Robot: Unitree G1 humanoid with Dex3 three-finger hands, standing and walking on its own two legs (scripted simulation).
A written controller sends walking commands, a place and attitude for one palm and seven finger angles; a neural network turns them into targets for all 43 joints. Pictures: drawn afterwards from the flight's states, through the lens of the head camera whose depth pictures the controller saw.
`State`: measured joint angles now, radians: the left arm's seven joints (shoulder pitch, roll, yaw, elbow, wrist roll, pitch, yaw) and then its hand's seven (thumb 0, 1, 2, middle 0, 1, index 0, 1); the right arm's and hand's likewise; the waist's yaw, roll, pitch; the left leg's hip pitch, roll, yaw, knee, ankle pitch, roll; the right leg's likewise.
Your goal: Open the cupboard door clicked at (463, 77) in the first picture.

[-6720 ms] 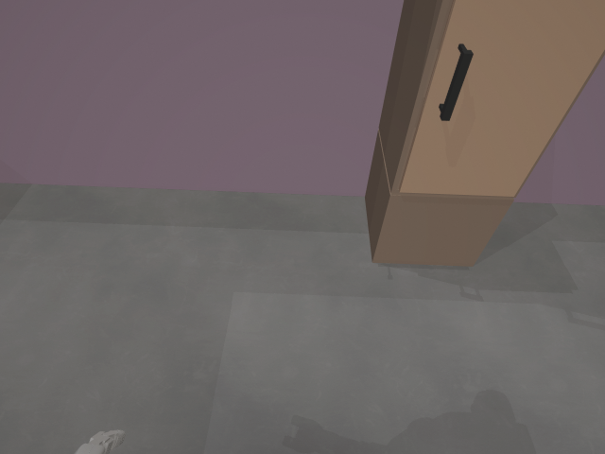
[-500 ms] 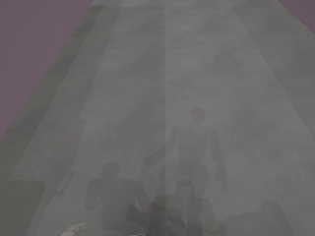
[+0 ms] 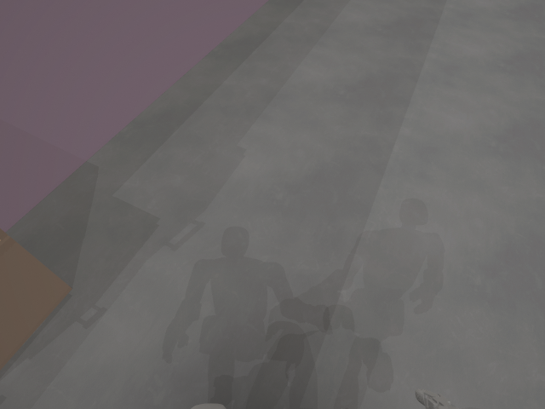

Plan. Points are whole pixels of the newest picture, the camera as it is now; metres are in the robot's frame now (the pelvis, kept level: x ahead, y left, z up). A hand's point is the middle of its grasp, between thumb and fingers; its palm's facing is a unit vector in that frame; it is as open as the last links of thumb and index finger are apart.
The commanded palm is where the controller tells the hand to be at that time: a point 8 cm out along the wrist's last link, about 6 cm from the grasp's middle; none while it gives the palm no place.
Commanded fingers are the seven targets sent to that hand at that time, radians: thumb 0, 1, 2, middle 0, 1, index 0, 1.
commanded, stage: turn to face it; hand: left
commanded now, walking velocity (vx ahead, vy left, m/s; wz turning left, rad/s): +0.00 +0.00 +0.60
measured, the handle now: out of the picture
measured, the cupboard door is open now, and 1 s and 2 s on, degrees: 0 0 0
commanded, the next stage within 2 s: take the last steps up to it in 1.78 s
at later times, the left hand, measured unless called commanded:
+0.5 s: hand out of the picture +0.11 +0.21 -0.12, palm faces +0.25 -0.92 -0.29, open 7.4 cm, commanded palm none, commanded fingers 0.00 0.90 0.90 -0.20 -0.30 -0.20 -0.30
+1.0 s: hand out of the picture -0.12 +0.21 -0.18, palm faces +0.61 -0.75 -0.25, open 7.4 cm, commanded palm none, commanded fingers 0.00 0.90 0.90 -0.20 -0.30 -0.20 -0.30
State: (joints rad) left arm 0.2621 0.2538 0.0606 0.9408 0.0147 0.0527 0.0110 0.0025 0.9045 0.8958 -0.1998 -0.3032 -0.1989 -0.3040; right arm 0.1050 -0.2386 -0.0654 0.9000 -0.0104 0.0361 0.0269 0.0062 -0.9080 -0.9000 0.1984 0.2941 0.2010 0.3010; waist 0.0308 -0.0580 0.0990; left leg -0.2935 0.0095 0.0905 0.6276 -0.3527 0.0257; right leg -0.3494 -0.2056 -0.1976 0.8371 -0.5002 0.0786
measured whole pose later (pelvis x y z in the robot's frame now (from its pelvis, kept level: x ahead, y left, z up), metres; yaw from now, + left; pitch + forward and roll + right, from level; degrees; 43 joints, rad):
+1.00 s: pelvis -0.01 +0.01 +0.00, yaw +36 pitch +0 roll -1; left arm 0.26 0.28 0.07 0.94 0.01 0.07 0.02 0.00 0.91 0.90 -0.20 -0.30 -0.20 -0.30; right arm 0.11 -0.25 -0.06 0.89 -0.01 0.02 0.02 0.00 -0.91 -0.90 0.20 0.29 0.20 0.30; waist 0.03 -0.06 0.11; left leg -0.32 0.00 0.09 0.66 -0.35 0.06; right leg -0.37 -0.17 -0.15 0.99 -0.55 0.08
